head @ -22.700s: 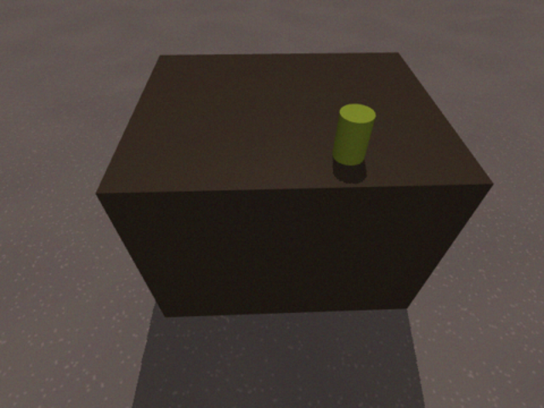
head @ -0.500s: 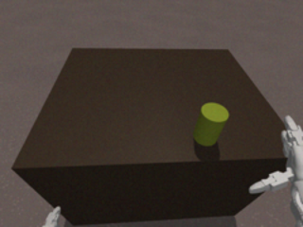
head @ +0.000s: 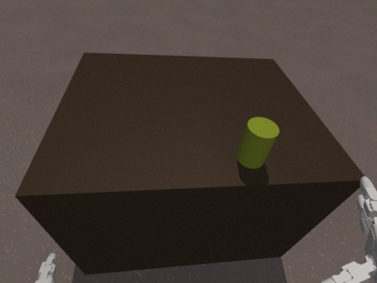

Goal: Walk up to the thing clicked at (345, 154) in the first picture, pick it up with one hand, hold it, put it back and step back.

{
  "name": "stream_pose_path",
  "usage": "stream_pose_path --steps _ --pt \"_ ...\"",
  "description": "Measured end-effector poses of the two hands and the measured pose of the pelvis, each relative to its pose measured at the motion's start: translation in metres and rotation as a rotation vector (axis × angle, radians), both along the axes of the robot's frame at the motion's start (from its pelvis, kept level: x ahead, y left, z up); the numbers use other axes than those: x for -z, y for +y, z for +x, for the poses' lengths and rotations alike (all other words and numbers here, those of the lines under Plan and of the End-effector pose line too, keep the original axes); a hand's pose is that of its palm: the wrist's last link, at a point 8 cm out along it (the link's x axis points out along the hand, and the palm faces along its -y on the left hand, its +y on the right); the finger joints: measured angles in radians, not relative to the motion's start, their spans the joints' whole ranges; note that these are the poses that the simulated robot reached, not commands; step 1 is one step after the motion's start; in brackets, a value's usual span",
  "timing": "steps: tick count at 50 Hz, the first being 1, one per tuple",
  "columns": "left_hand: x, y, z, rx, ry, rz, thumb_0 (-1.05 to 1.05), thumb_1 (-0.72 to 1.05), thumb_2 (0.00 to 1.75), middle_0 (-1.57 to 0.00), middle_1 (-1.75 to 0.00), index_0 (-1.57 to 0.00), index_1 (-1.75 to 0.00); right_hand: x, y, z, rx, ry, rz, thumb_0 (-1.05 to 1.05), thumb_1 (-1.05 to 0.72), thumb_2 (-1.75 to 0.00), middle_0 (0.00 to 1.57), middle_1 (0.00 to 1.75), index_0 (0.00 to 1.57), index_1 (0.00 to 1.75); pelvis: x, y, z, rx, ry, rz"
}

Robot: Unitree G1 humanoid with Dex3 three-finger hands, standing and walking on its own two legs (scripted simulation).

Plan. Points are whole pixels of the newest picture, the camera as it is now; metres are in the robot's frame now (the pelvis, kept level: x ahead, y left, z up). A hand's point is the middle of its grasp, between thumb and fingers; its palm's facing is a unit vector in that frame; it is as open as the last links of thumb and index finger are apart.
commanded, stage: sink last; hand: right
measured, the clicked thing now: (256, 143) +0.49 -0.22 +0.02
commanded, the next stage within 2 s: home in 0.12 s
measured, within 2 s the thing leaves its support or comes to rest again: neither
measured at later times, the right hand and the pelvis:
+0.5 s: hand (310, 230) +0.22 -0.24 +0.05, palm faces +0.26 +0.92 -0.30, open 17.3 cm; pelvis +0.02 -0.01 +0.01, yaw +1 degrees
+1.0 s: hand (267, 261) +0.20 -0.19 -0.07, palm faces +0.09 +0.97 -0.24, open 17.5 cm; pelvis +0.02 -0.01 -0.01, yaw +1 degrees
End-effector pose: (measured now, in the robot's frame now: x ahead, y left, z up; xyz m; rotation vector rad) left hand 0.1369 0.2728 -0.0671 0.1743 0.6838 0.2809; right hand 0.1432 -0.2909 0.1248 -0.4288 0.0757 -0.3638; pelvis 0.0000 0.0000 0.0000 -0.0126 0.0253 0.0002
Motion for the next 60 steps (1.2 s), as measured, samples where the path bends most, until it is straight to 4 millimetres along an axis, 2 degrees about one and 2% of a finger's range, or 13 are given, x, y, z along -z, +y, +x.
stream_pose_path --steps 5,11,15,19,23,26,34,39,42,47,52,60 --pt "0.001 -0.004 -0.002 0.014 0.013 0.008 -0.01 -0.52 0.05 -0.05 -0.05 -0.05 -0.05 -0.012 -0.009 0.006 0.008 -0.048 -0.062 -0.01 0.57 -0.05 0.06 0.07 0.07 0.07 0.000 0.001 0.001 -0.006 0.004 -0.002" --pt "-0.011 -0.014 0.016 0.035 -0.051 0.011 -0.01 -0.54 0.07 -0.05 -0.05 -0.05 -0.06 -0.029 -0.016 0.014 0.012 -0.152 -0.082 -0.01 0.55 -0.06 0.06 0.07 0.07 0.07 -0.002 -0.002 0.009 -0.007 -0.004 -0.001" --pt "-0.016 -0.022 0.027 0.044 -0.080 0.001 -0.01 -0.51 0.10 -0.06 -0.07 -0.05 -0.07 -0.025 -0.017 0.021 0.002 -0.166 -0.048 -0.01 0.53 -0.06 0.06 0.07 0.07 0.07 -0.004 -0.006 0.016 -0.008 -0.006 0.000" --pt "-0.016 -0.036 0.031 0.067 -0.069 -0.024 -0.01 -0.39 0.22 -0.08 -0.11 -0.08 -0.11 -0.004 -0.014 0.030 -0.011 -0.113 0.014 -0.01 0.52 -0.07 0.06 0.07 0.07 0.07 -0.006 -0.009 0.020 -0.011 -0.002 0.001" --pt "-0.011 -0.063 0.035 0.114 -0.040 -0.076 -0.01 -0.17 0.35 -0.10 -0.15 -0.10 -0.14 0.033 -0.001 0.040 -0.035 -0.007 0.109 -0.01 0.52 -0.07 0.06 0.07 0.06 0.07 -0.006 -0.010 0.021 -0.014 0.010 0.002" --pt "-0.008 -0.074 0.038 0.128 -0.027 -0.098 -0.01 0.01 0.44 -0.12 -0.17 -0.12 -0.17 0.063 0.012 0.041 -0.062 0.105 0.180 -0.01 0.51 -0.08 0.06 0.07 0.07 0.07 -0.006 -0.011 0.023 -0.014 0.022 0.004" --pt "-0.008 -0.050 0.036 0.086 0.006 -0.030 0.00 0.48 0.67 -0.16 -0.24 -0.16 -0.23 0.133 0.037 0.025 -0.073 0.393 0.301 -0.01 0.51 -0.07 0.06 0.06 0.07 0.06 -0.004 -0.013 0.026 -0.018 0.043 0.007" --pt "-0.011 -0.054 0.040 0.100 -0.009 -0.018 0.00 0.70 0.79 -0.18 -0.27 -0.18 -0.26 0.173 0.059 0.027 -0.105 0.524 0.361 -0.01 0.53 -0.06 0.06 0.06 0.06 0.06 0.000 -0.010 0.022 -0.019 0.057 0.008" --pt "-0.012 -0.058 0.039 0.110 -0.019 -0.022 0.01 0.78 0.83 -0.19 -0.28 -0.19 -0.28 0.179 0.067 0.032 -0.118 0.542 0.374 -0.01 0.54 -0.06 0.06 0.06 0.06 0.06 0.001 -0.009 0.021 -0.020 0.058 0.010" --pt "0.001 -0.051 0.032 0.096 0.030 -0.016 0.01 0.85 0.87 -0.19 -0.29 -0.20 -0.29 0.173 0.059 0.037 -0.078 0.508 0.339 -0.01 0.54 -0.05 0.06 0.06 0.06 0.06 0.004 -0.008 0.021 -0.022 0.053 0.018" --pt "0.015 -0.043 0.022 0.068 0.071 -0.018 0.01 0.88 0.89 -0.20 -0.30 -0.20 -0.29 0.170 0.054 0.034 -0.066 0.521 0.300 -0.01 0.55 -0.05 0.06 0.06 0.06 0.06 0.006 -0.010 0.020 -0.025 0.057 0.020" --pt "0.027 -0.037 0.006 0.040 0.129 -0.014 0.01 0.90 0.89 -0.20 -0.30 -0.20 -0.30 0.176 0.060 0.027 -0.068 0.550 0.304 -0.01 0.55 -0.05 0.05 0.05 0.06 0.06 0.011 -0.010 0.015 -0.029 0.069 0.019"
